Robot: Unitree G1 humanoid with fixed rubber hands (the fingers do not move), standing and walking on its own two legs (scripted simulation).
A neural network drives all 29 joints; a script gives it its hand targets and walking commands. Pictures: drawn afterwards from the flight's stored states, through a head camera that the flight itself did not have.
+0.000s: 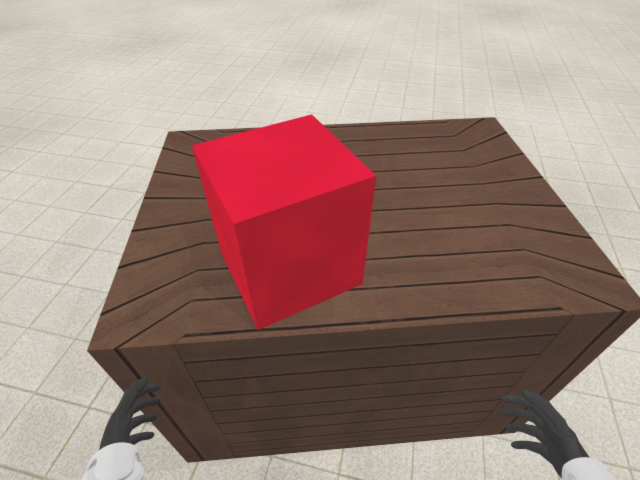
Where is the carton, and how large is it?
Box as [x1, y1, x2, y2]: [192, 114, 375, 329]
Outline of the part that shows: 311,114 192,145 221,252 257,329 362,283 375,175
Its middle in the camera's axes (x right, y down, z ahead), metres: -0.06 -0.03 +0.66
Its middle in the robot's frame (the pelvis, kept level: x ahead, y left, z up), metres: +0.50 +0.09 +0.03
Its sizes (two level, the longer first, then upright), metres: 0.210 0.200 0.250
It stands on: a pedestal, 0.66 m high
